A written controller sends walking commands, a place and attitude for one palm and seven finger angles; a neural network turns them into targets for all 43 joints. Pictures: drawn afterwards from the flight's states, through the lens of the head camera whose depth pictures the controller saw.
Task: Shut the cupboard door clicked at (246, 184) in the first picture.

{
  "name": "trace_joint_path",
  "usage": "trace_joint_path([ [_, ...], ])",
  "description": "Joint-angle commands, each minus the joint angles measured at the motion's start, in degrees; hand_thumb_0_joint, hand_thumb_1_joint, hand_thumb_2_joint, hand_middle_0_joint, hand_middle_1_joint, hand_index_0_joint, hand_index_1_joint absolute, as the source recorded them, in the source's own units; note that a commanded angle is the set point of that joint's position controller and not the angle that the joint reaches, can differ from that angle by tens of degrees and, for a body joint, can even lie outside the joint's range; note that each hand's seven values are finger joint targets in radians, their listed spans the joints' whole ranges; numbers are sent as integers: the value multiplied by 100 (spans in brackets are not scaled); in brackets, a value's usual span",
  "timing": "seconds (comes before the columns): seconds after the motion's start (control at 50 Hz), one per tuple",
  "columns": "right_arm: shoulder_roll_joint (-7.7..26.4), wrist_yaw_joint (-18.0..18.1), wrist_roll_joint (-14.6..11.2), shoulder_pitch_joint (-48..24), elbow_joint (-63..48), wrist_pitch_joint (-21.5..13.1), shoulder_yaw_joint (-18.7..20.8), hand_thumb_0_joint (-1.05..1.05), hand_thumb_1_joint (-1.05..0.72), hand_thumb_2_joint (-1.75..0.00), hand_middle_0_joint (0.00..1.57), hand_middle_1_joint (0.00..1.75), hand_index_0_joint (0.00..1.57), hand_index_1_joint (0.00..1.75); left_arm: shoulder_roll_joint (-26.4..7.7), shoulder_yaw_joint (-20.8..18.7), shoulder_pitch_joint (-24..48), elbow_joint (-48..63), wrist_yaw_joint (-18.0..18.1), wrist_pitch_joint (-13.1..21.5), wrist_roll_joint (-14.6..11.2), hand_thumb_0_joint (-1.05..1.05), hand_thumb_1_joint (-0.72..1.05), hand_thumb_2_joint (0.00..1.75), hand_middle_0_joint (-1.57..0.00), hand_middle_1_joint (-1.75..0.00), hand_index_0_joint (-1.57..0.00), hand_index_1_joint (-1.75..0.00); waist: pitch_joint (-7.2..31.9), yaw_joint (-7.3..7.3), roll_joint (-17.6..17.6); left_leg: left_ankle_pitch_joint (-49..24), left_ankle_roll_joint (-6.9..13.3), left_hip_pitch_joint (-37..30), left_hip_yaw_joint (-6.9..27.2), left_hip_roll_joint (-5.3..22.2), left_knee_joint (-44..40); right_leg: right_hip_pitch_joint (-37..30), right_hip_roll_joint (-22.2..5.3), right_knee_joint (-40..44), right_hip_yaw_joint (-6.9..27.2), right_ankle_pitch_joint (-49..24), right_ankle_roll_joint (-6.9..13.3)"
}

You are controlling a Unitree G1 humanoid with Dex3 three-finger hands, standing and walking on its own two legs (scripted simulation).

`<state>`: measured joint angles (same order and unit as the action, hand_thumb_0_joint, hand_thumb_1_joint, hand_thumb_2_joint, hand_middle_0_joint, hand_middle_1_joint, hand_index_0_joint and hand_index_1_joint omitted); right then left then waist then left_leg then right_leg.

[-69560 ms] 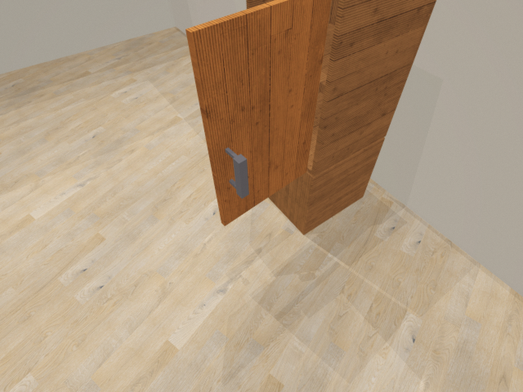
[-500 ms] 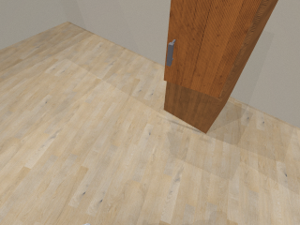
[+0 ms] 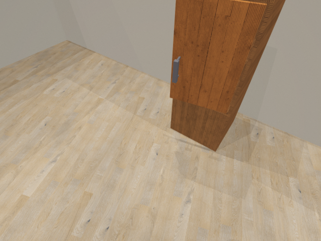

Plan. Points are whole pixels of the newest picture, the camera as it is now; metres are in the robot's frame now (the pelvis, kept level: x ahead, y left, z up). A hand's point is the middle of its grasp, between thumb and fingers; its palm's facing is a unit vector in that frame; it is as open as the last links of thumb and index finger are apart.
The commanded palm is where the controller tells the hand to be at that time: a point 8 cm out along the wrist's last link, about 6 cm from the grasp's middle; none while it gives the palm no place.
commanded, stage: let the arm hang, fingers relaxed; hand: left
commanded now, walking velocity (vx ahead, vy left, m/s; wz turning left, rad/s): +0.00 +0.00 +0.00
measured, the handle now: (176, 69) +0.98 -0.05 -0.12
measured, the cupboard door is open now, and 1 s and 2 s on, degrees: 12 12 12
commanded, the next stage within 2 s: look to check the result in 0.26 s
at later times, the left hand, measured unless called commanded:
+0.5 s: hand out of the picture -0.02 +0.18 -0.18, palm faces +0.03 -0.98 -0.18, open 7.4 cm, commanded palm none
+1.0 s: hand out of the picture +0.05 +0.22 -0.17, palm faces +0.00 -0.97 -0.26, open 7.4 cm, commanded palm none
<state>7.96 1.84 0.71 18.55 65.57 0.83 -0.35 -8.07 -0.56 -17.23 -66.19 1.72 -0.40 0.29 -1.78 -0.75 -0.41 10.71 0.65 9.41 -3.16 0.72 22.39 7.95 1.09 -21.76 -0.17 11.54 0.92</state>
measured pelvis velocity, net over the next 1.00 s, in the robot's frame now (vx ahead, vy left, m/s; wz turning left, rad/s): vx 0.01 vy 0.01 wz -0.01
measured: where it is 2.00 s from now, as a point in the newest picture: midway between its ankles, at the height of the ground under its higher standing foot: outside the picture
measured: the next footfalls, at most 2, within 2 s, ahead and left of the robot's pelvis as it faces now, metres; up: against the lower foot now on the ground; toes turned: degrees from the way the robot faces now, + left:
right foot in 1.72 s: +0.31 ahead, -0.07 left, +0.00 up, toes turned +3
left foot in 1.98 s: +0.26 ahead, +0.16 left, +0.00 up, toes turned +0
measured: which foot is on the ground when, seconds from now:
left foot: down 0.00-1.00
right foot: down 0.00-1.00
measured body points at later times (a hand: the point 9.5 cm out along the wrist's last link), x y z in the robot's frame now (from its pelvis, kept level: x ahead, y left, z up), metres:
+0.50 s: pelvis +0.00 +0.02 +0.00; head +0.00 +0.02 +0.45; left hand -0.02 +0.23 -0.16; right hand -0.02 -0.20 -0.16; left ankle +0.02 +0.11 -0.74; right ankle +0.01 -0.11 -0.74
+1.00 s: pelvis +0.01 +0.01 +0.00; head +0.02 +0.01 +0.45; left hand +0.05 +0.27 -0.15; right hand +0.04 -0.25 -0.15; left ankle +0.02 +0.11 -0.74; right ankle +0.00 -0.11 -0.74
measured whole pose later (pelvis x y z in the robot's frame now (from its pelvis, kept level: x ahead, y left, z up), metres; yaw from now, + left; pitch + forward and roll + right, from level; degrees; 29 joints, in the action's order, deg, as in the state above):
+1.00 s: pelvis +0.01 +0.01 +0.00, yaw +0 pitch -2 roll +0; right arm 13.5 1.2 0.6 11.8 64.1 -0.3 0.5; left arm -12.9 -1.1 -11.3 -65.0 1.3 0.6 0.7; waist -3.1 -0.8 -0.2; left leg 10.9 1.5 8.1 -4.0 -0.3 20.8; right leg 7.3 0.1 -21.1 0.7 11.9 0.0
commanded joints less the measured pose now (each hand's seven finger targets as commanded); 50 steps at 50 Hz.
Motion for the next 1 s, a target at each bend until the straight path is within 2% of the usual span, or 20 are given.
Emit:
trace_joint_path([
  [0.0, 469, 59, 14, 310, -142, -90, 113, 0, -90, -90, 20, 30, 20, 30, -512, -85, -351, 140, 28, 67, 22, 0, 90, 90, -20, -30, -20, -30, -398, 49, -3, 340, 91, 221, 532, 487, -586, 416, -545, 472, 502, 128, 122],
  [0.08, 412, 60, 13, 399, -130, -86, 121, 0, -90, -90, 20, 30, 20, 30, -455, -88, -423, 133, 36, 63, 30, 0, 90, 90, -20, -30, -20, -30, -516, 46, -1, 519, 98, 340, 546, 478, -610, 498, -531, 431, 479, 215, 115],
  [0.22, 425, 65, -3, 442, -171, -116, 149, 0, -90, -90, 20, 30, 20, 30, -410, -87, -502, 123, 51, 81, 47, 0, 90, 90, -20, -30, -20, -30, -434, 49, -103, 487, 132, 274, 595, 511, -622, 527, -515, 329, 451, 62, 112],
  [0.24, 406, 67, 8, 441, -165, -116, 147, 0, -90, -90, 20, 30, 20, 30, -378, -84, -498, 114, 51, 80, 47, 0, 90, 90, -20, -30, -20, -30, -448, 37, -31, 531, 132, 288, 617, 518, -648, 552, -508, 309, 454, 69, 107],
  [0.4, 543, 60, 8, 357, -227, -134, 187, 0, -90, -90, 20, 30, 20, 30, -434, -100, -471, 145, 44, 77, 67, 0, 90, 90, -20, -30, -20, -30, -463, 38, -119, 742, 159, 299, 708, 560, -780, 586, -486, 222, 444, 23, 82],
  [0.64, 866, 30, -9, 8, -306, -173, 234, 0, -90, -90, 20, 30, 20, 30, -814, -145, -167, 215, 24, 136, 68, 0, 90, 90, -20, -30, -20, -30, -245, 20, 106, 103, 173, -40, 608, 550, -597, 479, -587, 321, 516, -176, 113],
  [0.7, 976, 27, 2, -108, -305, -179, 240, 0, -90, -90, 20, 30, 20, 30, -914, -156, -40, 227, 15, 145, 65, 0, 90, 90, -20, -30, -20, -30, -217, 18, -11, -18, 160, -102, 591, 561, -601, 431, -589, 345, 550, -259, 122],
  [0.82, 1191, 13, -9, -323, -350, -191, 243, 0, -90, -90, 20, 30, 20, 30, -1144, -180, 193, 284, -2, 157, 64, 0, 90, 90, -20, -30, -20, -30, -117, 30, 46, -305, 150, -178, 615, 581, -574, 263, -613, 398, 559, -413, 130],
  [0.9, 1291, -3, 7, -511, -339, -187, 246, 0, -90, -90, 20, 30, 20, 30, -1271, -176, 359, 296, -20, 161, 58, 0, 90, 90, -20, -30, -20, -30, -179, 34, 3, -234, 128, -200, 614, 574, -624, 272, -653, 474, 579, -356, 128],
  [0.96, 1392, -16, 10, -599, -352, -195, 250, 0, -90, -90, 20, 30, 20, 30, -1362, -189, 465, 331, -28, 175, 56, 0, 90, 90, -20, -30, -20, -30, -44, 32, 0, -371, 120, -279, 615, 589, -617, 172, -675, 489, 580, -474, 130],
  [0.98, 1212, -28, 19, -573, -307, -173, 206, 0, -90, -90, 20, 30, 20, 30, -1219, -154, 455, 301, -23, 157, 44, 0, 90, 90, -20, -30, -20, -30, -36, 21, -27, -216, 86, -229, 615, 557, -613, 117, -684, 502, 532, -305, 92],
])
